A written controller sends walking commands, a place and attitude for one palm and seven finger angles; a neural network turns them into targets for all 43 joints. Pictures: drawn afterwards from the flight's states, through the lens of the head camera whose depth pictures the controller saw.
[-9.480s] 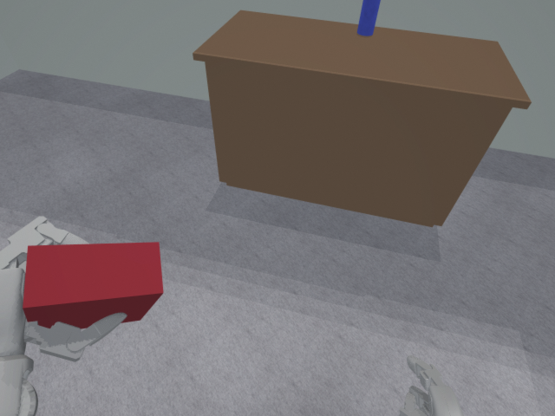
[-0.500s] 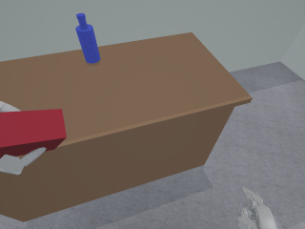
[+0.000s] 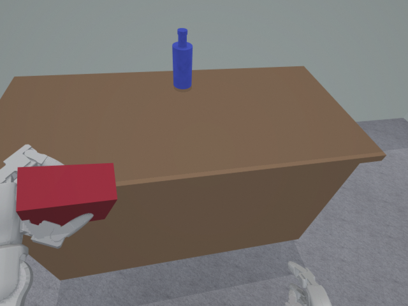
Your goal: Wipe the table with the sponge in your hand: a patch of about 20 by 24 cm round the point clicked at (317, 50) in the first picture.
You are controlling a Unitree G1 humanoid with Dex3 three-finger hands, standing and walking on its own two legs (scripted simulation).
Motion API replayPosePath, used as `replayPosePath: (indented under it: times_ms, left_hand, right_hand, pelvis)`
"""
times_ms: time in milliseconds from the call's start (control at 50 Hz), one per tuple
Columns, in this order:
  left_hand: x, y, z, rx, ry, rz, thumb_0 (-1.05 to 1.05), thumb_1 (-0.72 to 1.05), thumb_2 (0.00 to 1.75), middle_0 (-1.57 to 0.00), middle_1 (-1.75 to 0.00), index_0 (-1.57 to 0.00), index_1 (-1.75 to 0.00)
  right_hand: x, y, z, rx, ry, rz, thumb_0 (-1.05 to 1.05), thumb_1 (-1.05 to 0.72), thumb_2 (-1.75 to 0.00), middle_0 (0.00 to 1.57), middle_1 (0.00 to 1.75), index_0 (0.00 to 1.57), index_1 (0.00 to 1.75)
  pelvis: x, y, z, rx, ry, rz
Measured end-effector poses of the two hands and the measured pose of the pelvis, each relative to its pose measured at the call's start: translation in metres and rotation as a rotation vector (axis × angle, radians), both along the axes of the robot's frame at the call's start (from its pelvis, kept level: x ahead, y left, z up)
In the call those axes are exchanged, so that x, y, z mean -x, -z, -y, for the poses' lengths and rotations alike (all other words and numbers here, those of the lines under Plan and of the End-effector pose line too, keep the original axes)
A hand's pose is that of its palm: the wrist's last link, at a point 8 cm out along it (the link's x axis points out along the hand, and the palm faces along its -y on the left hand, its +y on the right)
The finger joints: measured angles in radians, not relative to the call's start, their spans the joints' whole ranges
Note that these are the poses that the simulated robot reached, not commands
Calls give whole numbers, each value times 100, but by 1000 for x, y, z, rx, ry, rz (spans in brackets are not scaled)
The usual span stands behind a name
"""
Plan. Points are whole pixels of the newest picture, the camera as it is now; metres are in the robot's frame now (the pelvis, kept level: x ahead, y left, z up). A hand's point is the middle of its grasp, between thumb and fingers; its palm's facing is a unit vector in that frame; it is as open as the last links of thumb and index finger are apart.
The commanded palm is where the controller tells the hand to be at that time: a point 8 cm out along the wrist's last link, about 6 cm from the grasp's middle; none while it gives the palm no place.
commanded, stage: come to a stop and stand still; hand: left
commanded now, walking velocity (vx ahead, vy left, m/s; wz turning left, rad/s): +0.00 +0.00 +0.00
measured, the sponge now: (82, 196) +0.23 +0.23 +0.14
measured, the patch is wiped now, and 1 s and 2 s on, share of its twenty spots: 0.00 0.00 0.00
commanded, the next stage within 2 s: look again from close up in 1.64 s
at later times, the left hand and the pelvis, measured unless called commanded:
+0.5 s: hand (8, 203) +0.20 +0.33 +0.14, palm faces +0.41 -0.89 -0.21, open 10.0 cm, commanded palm +0.14 +0.35 +0.18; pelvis -0.03 +0.08 -0.01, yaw -1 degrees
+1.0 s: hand out of the picture +0.21 +0.38 +0.15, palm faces +0.29 -0.91 -0.29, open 10.0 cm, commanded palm +0.15 +0.42 +0.18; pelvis -0.03 +0.16 -0.02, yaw -5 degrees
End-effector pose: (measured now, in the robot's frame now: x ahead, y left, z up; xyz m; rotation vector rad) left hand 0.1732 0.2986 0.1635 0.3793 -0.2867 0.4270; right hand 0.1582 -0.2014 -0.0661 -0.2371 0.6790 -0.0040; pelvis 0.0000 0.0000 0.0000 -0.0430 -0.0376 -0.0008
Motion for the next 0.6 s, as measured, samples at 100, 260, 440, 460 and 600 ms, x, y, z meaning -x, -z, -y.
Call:
replayPosePath:
  times_ms: [100, 260, 440, 460, 600]
  left_hand:
    - [2, 7, -2, 5, 47, -32, 0, -48, 101, -75, -136, -75, -136]
    - [13, -22, -28, -75, 53, 38, 0, -48, 101, -75, -136, -75, -136]
    - [26, 11, -62, 8, 66, 92, 0, -48, 101, -75, -136, -75, -136]
    - [22, 15, -65, 37, 60, 81, 0, -48, 101, -75, -136, -75, -136]
    - [6, -14, -69, -1, 152, 45, 0, -48, 101, -75, -136, -75, -136]
  right_hand:
    - [-6, -7, -6, 46, -14, 18, 1, -90, -89, 21, 30, 21, 30]
    - [-15, -24, -20, 62, -1, 79, 1, -90, -89, 21, 30, 21, 30]
    - [-4, -9, -41, 95, 38, 31, 1, -90, -89, 21, 30, 21, 30]
    - [1, -8, -45, 92, 49, 25, 1, -90, -89, 21, 30, 21, 30]
    - [43, -15, -83, 14, 94, -10, 1, -90, -89, 21, 30, 21, 30]
  pelvis:
    - [6, 0, -13, 6, -12, 11]
    - [12, -3, -32, 10, -6, 8]
    - [23, 20, -63, 23, 12, 33]
    - [25, 18, -67, 19, 15, 44]
    - [28, -6, -91, 19, 39, 32]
